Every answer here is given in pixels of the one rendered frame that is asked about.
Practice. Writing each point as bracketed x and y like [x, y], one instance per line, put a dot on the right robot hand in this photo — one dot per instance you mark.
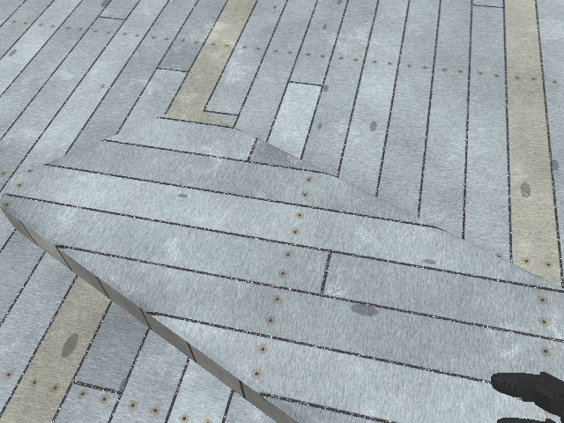
[546, 391]

